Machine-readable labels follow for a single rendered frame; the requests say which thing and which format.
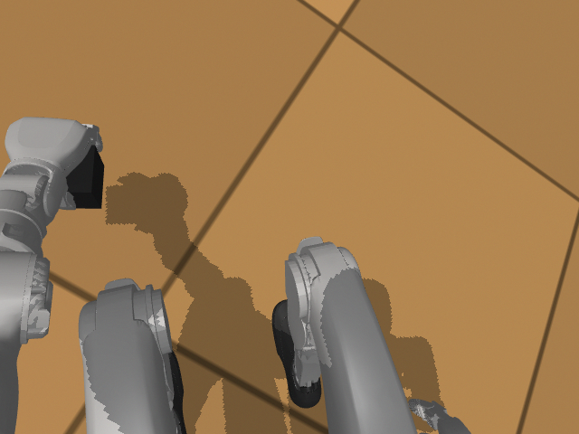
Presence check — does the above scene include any left robot arm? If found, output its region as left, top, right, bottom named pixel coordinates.
left=0, top=158, right=67, bottom=434

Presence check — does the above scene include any left robot foot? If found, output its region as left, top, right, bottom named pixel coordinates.
left=168, top=350, right=186, bottom=434

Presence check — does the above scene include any right robot hand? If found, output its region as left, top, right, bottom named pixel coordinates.
left=408, top=399, right=471, bottom=434

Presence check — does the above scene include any left robot hand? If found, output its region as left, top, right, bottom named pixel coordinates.
left=5, top=117, right=103, bottom=210

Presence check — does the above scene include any right robot foot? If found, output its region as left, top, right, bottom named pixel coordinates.
left=272, top=299, right=321, bottom=409

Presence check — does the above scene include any cube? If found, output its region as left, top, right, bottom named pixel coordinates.
left=66, top=146, right=104, bottom=209

